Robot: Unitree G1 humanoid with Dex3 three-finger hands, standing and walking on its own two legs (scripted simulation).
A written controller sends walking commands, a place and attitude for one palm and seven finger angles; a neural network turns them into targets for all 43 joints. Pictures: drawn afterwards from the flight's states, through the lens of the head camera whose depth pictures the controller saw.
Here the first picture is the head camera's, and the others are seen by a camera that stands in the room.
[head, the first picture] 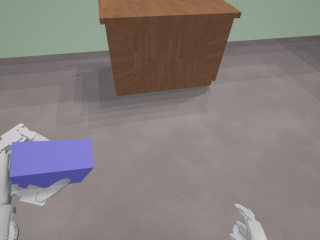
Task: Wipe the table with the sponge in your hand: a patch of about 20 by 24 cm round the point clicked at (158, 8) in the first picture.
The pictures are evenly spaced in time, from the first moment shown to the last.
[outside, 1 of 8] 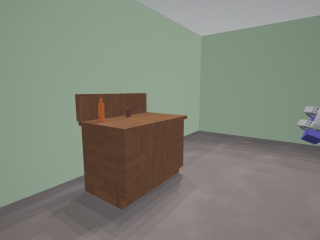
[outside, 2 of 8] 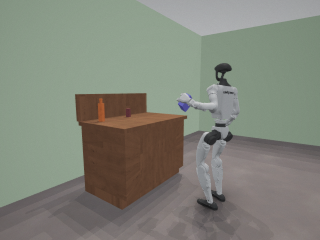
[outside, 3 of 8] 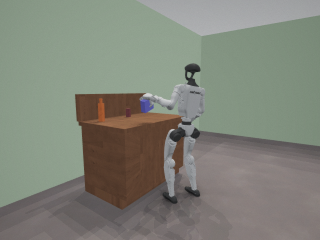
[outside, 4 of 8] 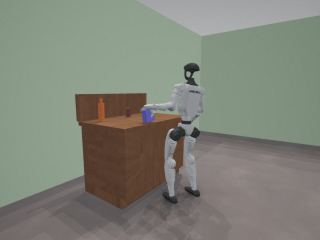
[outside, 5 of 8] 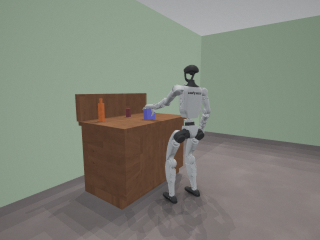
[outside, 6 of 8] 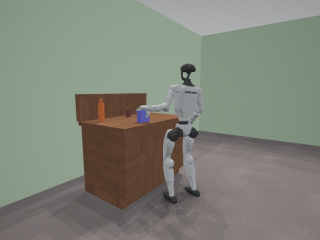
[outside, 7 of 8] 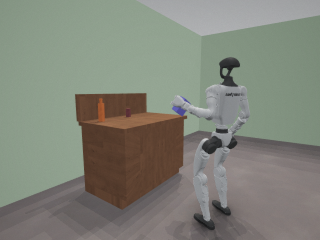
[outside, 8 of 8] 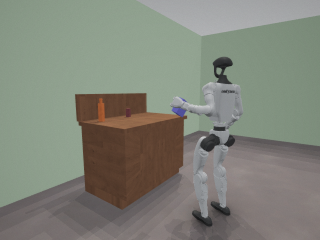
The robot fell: no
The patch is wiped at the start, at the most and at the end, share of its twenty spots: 0.00 1.00 1.00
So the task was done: yes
